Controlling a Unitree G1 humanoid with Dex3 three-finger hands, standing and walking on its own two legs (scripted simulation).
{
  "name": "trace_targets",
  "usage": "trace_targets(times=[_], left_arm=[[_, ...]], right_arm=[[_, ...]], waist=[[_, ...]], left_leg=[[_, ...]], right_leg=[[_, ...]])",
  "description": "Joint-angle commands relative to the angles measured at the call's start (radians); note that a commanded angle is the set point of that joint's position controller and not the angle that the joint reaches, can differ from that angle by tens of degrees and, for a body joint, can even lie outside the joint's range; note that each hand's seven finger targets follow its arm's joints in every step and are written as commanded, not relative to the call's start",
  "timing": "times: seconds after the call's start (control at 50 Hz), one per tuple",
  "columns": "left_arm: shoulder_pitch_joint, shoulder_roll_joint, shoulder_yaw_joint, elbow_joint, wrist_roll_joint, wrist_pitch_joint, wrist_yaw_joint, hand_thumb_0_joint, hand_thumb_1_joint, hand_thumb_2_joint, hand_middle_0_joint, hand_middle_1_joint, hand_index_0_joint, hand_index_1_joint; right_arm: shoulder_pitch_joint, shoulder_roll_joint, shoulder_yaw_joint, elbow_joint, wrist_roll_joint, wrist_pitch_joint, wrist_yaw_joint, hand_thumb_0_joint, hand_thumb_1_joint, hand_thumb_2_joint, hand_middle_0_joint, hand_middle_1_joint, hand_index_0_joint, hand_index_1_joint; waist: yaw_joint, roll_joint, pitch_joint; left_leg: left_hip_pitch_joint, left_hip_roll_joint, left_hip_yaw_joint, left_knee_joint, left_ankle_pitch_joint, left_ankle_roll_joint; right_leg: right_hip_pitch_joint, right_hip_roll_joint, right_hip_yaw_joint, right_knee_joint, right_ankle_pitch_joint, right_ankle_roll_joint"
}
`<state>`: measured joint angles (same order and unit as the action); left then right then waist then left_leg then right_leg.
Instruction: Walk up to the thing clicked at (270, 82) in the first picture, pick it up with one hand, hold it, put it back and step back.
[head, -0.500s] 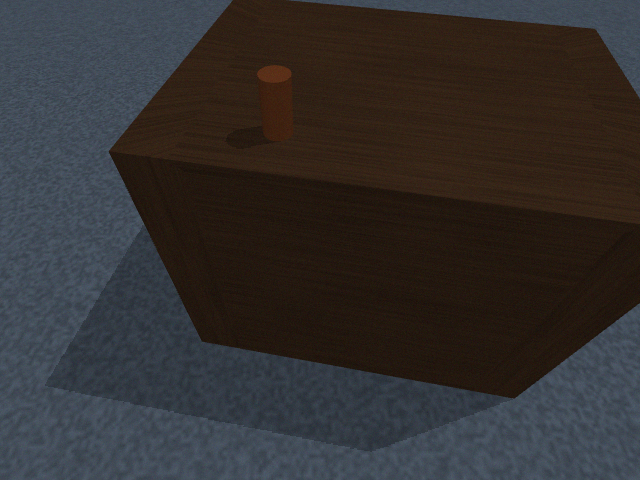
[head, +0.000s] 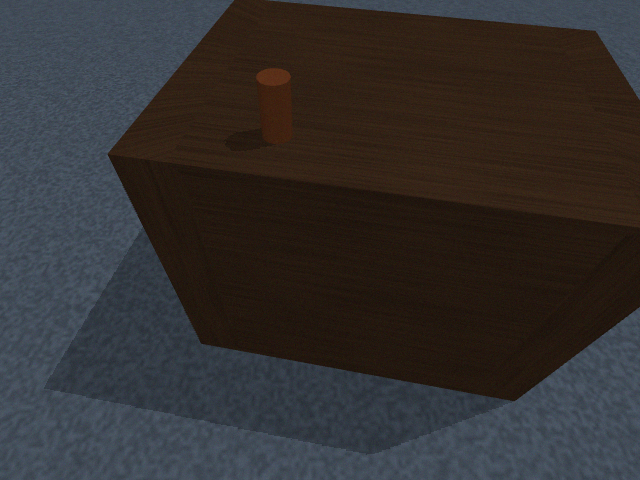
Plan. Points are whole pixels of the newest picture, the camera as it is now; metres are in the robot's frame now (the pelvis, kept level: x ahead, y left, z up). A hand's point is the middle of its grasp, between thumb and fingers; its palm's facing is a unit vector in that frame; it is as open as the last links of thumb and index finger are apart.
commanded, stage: stand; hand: left
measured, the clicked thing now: (275, 107) +0.69 +0.08 +0.08
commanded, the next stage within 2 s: walk up in 0.62 s
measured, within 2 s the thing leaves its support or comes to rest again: neither
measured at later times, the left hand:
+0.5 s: hand out of the picture +0.07 +0.25 -0.16, palm faces -0.03 -0.94 -0.33, open 7.4 cm
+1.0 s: hand out of the picture +0.13 +0.21 -0.15, palm faces -0.09 -0.90 -0.42, open 7.4 cm
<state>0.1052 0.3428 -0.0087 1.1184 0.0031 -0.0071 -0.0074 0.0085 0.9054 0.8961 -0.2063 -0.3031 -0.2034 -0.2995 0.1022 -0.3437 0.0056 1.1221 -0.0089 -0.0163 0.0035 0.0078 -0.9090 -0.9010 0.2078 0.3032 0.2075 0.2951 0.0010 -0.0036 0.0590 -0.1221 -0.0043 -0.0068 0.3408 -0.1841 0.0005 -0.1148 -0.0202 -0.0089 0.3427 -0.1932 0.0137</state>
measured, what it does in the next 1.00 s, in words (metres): steps to the right: right foot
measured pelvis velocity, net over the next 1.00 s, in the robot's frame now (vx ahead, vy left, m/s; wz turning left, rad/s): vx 0.07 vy -0.08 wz -0.10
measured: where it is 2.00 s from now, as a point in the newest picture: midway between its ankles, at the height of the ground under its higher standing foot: outside the picture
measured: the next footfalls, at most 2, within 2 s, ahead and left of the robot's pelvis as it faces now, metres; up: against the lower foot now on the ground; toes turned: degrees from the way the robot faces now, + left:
right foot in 0.92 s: +0.21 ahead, -0.20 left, +0.00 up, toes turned -12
left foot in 1.36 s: +0.27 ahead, +0.08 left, +0.00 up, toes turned -12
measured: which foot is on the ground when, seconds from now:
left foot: down 0.00-0.92, up 0.94-1.00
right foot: down 0.00-0.66, up 0.68-0.90, down 0.92-1.00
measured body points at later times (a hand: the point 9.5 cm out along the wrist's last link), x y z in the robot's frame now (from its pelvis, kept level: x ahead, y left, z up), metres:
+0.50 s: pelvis +0.00 +0.00 +0.00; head +0.01 +0.00 +0.45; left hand +0.08 +0.30 -0.13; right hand +0.07 -0.30 -0.13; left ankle +0.00 +0.12 -0.75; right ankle +0.00 -0.13 -0.75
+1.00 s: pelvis +0.07 -0.08 -0.03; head +0.08 -0.10 +0.42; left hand +0.13 +0.25 -0.13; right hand +0.08 -0.42 -0.16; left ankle +0.01 +0.09 -0.71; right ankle +0.11 -0.20 -0.75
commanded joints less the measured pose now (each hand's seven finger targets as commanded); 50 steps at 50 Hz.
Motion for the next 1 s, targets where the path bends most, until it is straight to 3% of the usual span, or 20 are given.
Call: trace_targets(times=[0.0, 0.58, 0.6, 0.62, 0.64, 0.66, 0.68, 0.74, 0.8, 0.84, 0.86, 0.88, 0.9, 0.92, 0.94, 0.96, 0.98], left_arm=[[-0.025, 0.213, 0.041, -0.053, 0.003, -0.025, 0.017, 0.0, 0.9, 0.9, -0.2, -0.3, -0.2, -0.3], [-0.023, 0.217, 0.043, -0.058, 0.006, -0.025, 0.017, 0.0, 0.9, 0.9, -0.2, -0.3, -0.2, -0.3], [0.034, 0.278, 0.099, -0.123, 0.027, -0.018, -0.011, 0.0, 0.9, 0.9, -0.2, -0.3, -0.2, -0.3], [0.002, 0.267, 0.102, -0.128, 0.039, -0.011, -0.022, 0.0, 0.9, 0.9, -0.2, -0.3, -0.2, -0.3], [-0.029, 0.238, 0.101, -0.149, 0.038, -0.003, -0.031, 0.0, 0.9, 0.9, -0.2, -0.3, -0.2, -0.3], [-0.05, 0.251, 0.111, -0.173, 0.047, 0.004, -0.035, 0.0, 0.9, 0.9, -0.2, -0.3, -0.2, -0.3], [-0.022, 0.261, 0.116, -0.187, 0.041, 0.003, -0.037, 0.0, 0.9, 0.9, -0.2, -0.3, -0.2, -0.3], [0.054, 0.251, 0.123, -0.197, 0.03, -0.007, -0.055, 0.0, 0.9, 0.9, -0.2, -0.3, -0.2, -0.3], [0.087, 0.233, 0.124, -0.217, 0.028, -0.01, -0.075, 0.0, 0.9, 0.9, -0.2, -0.3, -0.2, -0.3], [0.148, 0.231, 0.133, -0.203, 0.03, -0.016, -0.074, 0.0, 0.9, 0.9, -0.2, -0.3, -0.2, -0.3], [0.235, 0.232, 0.14, -0.174, 0.03, -0.021, -0.068, 0.0, 0.9, 0.9, -0.2, -0.3, -0.2, -0.3], [0.313, 0.265, 0.151, -0.141, 0.032, -0.03, -0.057, 0.0, 0.9, 0.9, -0.2, -0.3, -0.2, -0.3], [0.414, 0.319, 0.175, -0.119, 0.037, -0.038, -0.04, 0.0, 0.9, 0.9, -0.2, -0.3, -0.2, -0.3], [0.447, 0.386, 0.192, -0.146, 0.043, -0.045, -0.023, 0.0, 0.9, 0.9, -0.2, -0.3, -0.2, -0.3], [0.338, 0.404, 0.179, -0.199, 0.039, -0.05, -0.023, 0.0, 0.9, 0.9, -0.2, -0.3, -0.2, -0.3], [0.25, 0.441, 0.181, -0.242, 0.029, -0.051, -0.024, 0.0, 0.9, 0.9, -0.2, -0.3, -0.2, -0.3], [0.217, 0.417, 0.175, -0.256, 0.017, -0.055, -0.021, 0.0, 0.9, 0.9, -0.2, -0.3, -0.2, -0.3]], right_arm=[[-0.028, -0.206, -0.041, -0.059, 0.002, -0.016, -0.011, 0.0, -0.9, -0.9, 0.2, 0.3, 0.2, 0.3], [-0.025, -0.213, -0.045, -0.058, 0.0, -0.017, -0.012, 0.0, -0.9, -0.9, 0.2, 0.3, 0.2, 0.3], [0.054, -0.305, -0.1, -0.105, -0.021, -0.035, -0.005, 0.0, -0.9, -0.9, 0.2, 0.3, 0.2, 0.3], [0.125, -0.332, -0.119, -0.083, -0.029, -0.039, -0.004, 0.0, -0.9, -0.9, 0.2, 0.3, 0.2, 0.3], [0.154, -0.361, -0.136, -0.079, -0.031, -0.04, -0.007, 0.0, -0.9, -0.9, 0.2, 0.3, 0.2, 0.3], [0.148, -0.384, -0.148, -0.1, -0.031, -0.045, -0.007, 0.0, -0.9, -0.9, 0.2, 0.3, 0.2, 0.3], [0.116, -0.387, -0.153, -0.121, -0.033, -0.055, -0.01, 0.0, -0.9, -0.9, 0.2, 0.3, 0.2, 0.3], [0.078, -0.316, -0.138, -0.174, -0.034, -0.069, -0.006, 0.0, -0.9, -0.9, 0.2, 0.3, 0.2, 0.3], [0.026, -0.327, -0.148, -0.223, -0.044, -0.065, 0.011, 0.0, -0.9, -0.9, 0.2, 0.3, 0.2, 0.3], [-0.003, -0.317, -0.146, -0.247, -0.046, -0.055, 0.018, 0.0, -0.9, -0.9, 0.2, 0.3, 0.2, 0.3], [-0.032, -0.31, -0.145, -0.261, -0.04, -0.048, 0.019, 0.0, -0.9, -0.9, 0.2, 0.3, 0.2, 0.3], [-0.011, -0.267, -0.132, -0.269, -0.042, -0.037, 0.019, 0.0, -0.9, -0.9, 0.2, 0.3, 0.2, 0.3], [0.043, -0.203, -0.109, -0.273, -0.039, -0.03, 0.019, 0.0, -0.9, -0.9, 0.2, 0.3, 0.2, 0.3], [0.07, -0.152, -0.085, -0.297, -0.032, -0.022, 0.024, 0.0, -0.9, -0.9, 0.2, 0.3, 0.2, 0.3], [0.106, -0.212, -0.102, -0.291, -0.017, -0.006, 0.022, 0.0, -0.9, -0.9, 0.2, 0.3, 0.2, 0.3], [0.102, -0.295, -0.125, -0.282, -0.02, -0.007, 0.02, 0.0, -0.9, -0.9, 0.2, 0.3, 0.2, 0.3], [0.097, -0.315, -0.131, -0.271, -0.019, -0.013, 0.022, 0.0, -0.9, -0.9, 0.2, 0.3, 0.2, 0.3]], waist=[[0.0, 0.001, -0.082], [-0.001, 0.004, -0.082], [-0.027, -0.009, -0.151], [-0.065, 0.049, -0.085], [-0.086, 0.155, -0.018], [-0.092, 0.143, 0.054], [-0.065, 0.097, 0.083], [-0.02, 0.079, 0.046], [0.001, 0.191, 0.049], [0.03, 0.198, 0.026], [0.08, 0.166, 0.001], [0.095, 0.023, -0.039], [0.134, -0.183, -0.078], [0.145, -0.36, -0.058], [0.083, -0.252, -0.034], [0.052, -0.201, 0.059], [0.038, -0.147, 0.105]], left_leg=[[0.005, 0.126, -0.091, -0.052, 0.145, 0.023], [0.018, 0.129, -0.095, -0.058, 0.151, 0.02], [0.112, 0.102, -0.092, -0.004, -0.327, 0.084], [0.161, 0.166, -0.189, -0.062, -0.528, 0.126], [0.165, 0.284, -0.323, -0.182, -0.627, 0.176], [0.09, 0.405, -0.432, -0.242, -0.616, 0.246], [0.068, 0.424, -0.435, -0.235, -0.538, 0.257], [0.095, 0.329, -0.262, -0.185, -0.359, 0.213], [-0.009, 0.285, -0.128, -0.145, -0.288, 0.194], [-0.094, 0.234, -0.035, -0.061, -0.254, 0.163], [-0.169, 0.211, 0.01, 0.038, -0.271, 0.144], [-0.235, 0.141, 0.059, 0.222, -0.281, 0.12], [-0.359, 0.08, 0.107, 0.483, -0.366, 0.09], [-0.527, -0.012, 0.096, 0.707, -0.481, 0.051], [-0.502, -0.011, -0.005, 0.801, -0.414, 0.025], [-0.469, 0.046, -0.047, 0.811, -0.369, 0.025], [-0.482, 0.086, -0.069, 0.819, -0.308, 0.027]], right_leg=[[0.019, -0.11, 0.088, -0.052, 0.126, -0.037], [0.019, -0.11, 0.086, -0.062, 0.126, -0.038], [-0.068, -0.033, 0.088, 0.026, -0.275, -0.069], [-0.254, -0.016, 0.063, 0.125, -0.398, -0.068], [-0.387, 0.019, -0.001, 0.339, -0.321, -0.047], [-0.47, -0.018, 0.061, 0.494, -0.316, -0.032], [-0.503, -0.043, 0.119, 0.536, -0.284, -0.038], [-0.464, -0.068, 0.116, 0.505, -0.247, -0.035], [-0.308, -0.077, 0.045, 0.366, -0.217, -0.026], [-0.149, -0.05, -0.007, 0.256, -0.122, -0.031], [-0.006, -0.033, -0.033, 0.191, -0.007, -0.033], [0.127, 0.023, -0.054, 0.169, -0.002, -0.017], [0.257, -0.001, 0.04, 0.136, -0.084, -0.026], [0.247, -0.166, 0.36, -0.023, -0.398, -0.085], [0.084, -0.337, 0.709, -0.229, -0.696, -0.179], [-0.04, -0.365, 0.762, -0.242, -0.749, -0.25], [-0.067, -0.344, 0.7, -0.228, -0.637, -0.267]])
